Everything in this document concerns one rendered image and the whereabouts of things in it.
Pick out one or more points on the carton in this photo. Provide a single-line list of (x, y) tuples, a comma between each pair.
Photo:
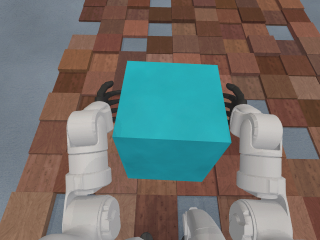
[(171, 122)]

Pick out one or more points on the right robot shin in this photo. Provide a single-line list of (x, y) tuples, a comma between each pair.
[(185, 237)]

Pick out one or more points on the left robot forearm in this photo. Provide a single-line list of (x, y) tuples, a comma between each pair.
[(87, 145)]

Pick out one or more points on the robot right hand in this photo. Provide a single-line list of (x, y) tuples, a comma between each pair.
[(238, 99)]

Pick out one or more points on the robot left hand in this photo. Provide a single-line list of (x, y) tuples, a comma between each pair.
[(104, 96)]

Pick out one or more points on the robot right thigh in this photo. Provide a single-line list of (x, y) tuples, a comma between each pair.
[(198, 225)]

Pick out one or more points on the right robot forearm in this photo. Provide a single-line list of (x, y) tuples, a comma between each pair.
[(260, 147)]

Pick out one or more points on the robot right upper arm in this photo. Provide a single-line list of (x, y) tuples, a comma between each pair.
[(252, 219)]

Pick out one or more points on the robot left upper arm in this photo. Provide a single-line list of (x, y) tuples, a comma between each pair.
[(90, 217)]

